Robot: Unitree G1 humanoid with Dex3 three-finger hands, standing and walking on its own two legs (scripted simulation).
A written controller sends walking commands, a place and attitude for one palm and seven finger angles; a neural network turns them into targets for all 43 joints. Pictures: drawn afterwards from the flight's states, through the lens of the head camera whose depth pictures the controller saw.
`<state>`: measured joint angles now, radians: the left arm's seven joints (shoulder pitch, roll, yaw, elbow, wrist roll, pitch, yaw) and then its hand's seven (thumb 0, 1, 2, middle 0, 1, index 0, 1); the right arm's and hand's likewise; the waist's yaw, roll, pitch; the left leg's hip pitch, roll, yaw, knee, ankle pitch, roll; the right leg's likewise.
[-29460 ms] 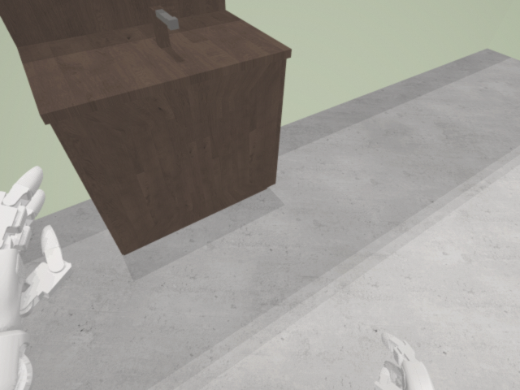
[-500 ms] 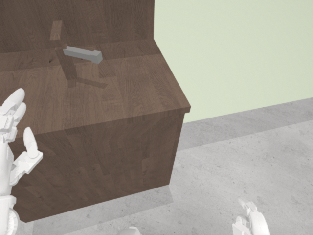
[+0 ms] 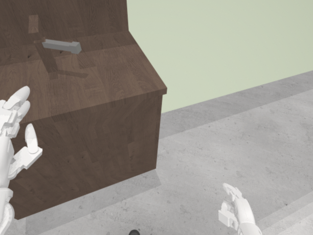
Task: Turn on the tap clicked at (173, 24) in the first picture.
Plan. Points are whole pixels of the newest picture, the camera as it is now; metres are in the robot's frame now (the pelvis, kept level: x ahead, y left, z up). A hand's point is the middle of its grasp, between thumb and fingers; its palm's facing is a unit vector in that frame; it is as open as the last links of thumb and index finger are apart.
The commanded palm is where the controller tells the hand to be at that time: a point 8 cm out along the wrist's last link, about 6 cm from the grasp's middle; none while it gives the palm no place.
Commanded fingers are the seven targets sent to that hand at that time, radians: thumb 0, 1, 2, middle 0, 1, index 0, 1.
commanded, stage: stop stepping back and stand still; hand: left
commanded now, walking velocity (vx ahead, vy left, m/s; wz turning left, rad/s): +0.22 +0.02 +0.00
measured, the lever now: (75, 47) +0.65 +0.32 +0.13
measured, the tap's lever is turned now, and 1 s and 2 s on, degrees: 57 57 57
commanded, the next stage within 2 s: stand and check the lever's angle in 0.74 s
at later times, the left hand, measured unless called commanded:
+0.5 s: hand out of the picture +0.11 +0.25 +0.17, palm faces +0.45 -0.80 -0.39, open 7.4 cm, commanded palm +0.06 +0.29 +0.18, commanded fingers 0.00 0.90 0.90 -0.20 -0.30 -0.20 -0.30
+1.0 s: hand out of the picture +0.12 +0.26 +0.16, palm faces +0.50 -0.78 -0.37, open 7.4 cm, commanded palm +0.06 +0.29 +0.18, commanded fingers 0.00 0.90 0.90 -0.20 -0.30 -0.20 -0.30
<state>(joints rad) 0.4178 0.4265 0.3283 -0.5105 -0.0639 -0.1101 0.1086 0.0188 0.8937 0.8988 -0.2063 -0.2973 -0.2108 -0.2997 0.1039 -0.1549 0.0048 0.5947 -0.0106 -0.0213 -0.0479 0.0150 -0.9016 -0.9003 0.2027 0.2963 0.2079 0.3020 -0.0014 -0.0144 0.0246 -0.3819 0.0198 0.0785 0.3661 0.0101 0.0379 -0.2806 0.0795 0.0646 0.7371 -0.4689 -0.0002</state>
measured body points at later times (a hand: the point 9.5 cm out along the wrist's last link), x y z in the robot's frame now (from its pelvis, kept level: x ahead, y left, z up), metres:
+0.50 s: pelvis -0.09 +0.00 +0.00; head -0.10 +0.00 +0.45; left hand +0.08 +0.29 +0.19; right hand +0.07 -0.23 -0.09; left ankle -0.11 +0.14 -0.73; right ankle -0.03 -0.09 -0.73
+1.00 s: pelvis -0.07 +0.00 +0.00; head -0.07 -0.01 +0.45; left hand +0.09 +0.30 +0.18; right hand +0.12 -0.23 -0.08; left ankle -0.10 +0.12 -0.73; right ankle -0.03 -0.09 -0.73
